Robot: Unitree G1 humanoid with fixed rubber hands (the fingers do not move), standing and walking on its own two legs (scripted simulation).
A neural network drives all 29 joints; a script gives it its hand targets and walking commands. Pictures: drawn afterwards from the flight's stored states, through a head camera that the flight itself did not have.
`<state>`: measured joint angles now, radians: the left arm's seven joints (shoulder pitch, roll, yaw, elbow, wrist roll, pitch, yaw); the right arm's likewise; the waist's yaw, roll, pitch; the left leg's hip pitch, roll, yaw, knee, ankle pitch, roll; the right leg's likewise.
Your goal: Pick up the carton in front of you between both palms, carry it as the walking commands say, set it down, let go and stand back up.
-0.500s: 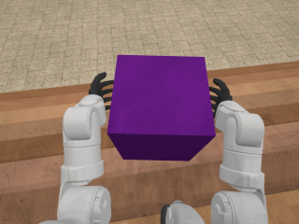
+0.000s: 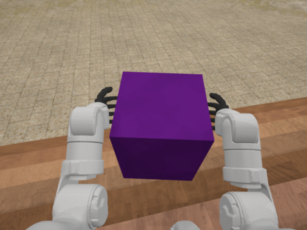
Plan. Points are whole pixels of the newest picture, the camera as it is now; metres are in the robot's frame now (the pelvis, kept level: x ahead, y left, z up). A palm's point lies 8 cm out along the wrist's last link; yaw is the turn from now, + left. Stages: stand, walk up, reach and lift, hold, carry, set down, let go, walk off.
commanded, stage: carry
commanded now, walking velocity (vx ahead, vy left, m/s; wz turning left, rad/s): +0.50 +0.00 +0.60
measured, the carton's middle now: (159, 130) +0.37 -0.03 +0.06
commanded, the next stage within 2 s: none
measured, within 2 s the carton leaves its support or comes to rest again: neither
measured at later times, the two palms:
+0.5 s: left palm (90, 110) +0.63 +0.25 -0.10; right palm (153, 94) +0.73 -0.03 -0.10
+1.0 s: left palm (97, 85) +1.04 +0.32 -0.28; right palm (141, 79) +1.09 +0.03 -0.28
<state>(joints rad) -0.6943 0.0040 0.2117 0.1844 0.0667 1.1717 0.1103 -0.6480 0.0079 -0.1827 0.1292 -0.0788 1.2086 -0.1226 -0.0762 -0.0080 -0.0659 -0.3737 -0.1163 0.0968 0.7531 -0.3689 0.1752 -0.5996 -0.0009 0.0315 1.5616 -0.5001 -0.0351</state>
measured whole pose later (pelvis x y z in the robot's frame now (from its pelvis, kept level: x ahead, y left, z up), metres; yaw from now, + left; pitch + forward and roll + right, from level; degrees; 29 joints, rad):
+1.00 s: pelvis +0.74 +0.11 -0.37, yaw +11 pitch +1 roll +1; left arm -0.49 -0.04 0.18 0.02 0.05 1.09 0.14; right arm -0.48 0.03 -0.14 0.03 0.00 1.10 -0.15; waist -0.03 -0.05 0.03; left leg -0.31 -0.03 0.21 1.29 -0.73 0.13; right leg -0.60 0.03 -0.10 0.71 0.33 -0.10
